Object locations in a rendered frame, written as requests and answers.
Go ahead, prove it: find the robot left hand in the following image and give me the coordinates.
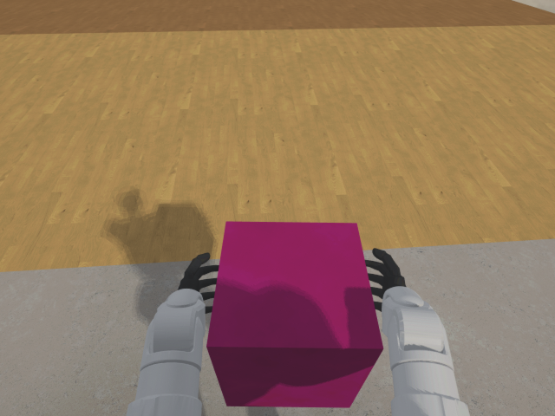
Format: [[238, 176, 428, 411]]
[[178, 253, 219, 314]]

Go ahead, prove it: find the carton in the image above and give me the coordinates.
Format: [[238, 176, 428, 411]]
[[206, 221, 383, 408]]

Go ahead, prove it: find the left robot forearm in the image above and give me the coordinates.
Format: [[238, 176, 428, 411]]
[[126, 289, 206, 416]]

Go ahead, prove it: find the robot right hand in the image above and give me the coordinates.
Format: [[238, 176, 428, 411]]
[[365, 248, 406, 312]]

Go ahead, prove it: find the right robot forearm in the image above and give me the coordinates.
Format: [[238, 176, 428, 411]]
[[382, 286, 470, 416]]

